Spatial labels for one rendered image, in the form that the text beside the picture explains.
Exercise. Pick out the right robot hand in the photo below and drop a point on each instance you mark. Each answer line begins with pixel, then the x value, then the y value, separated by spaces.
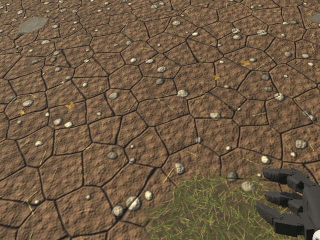
pixel 306 208

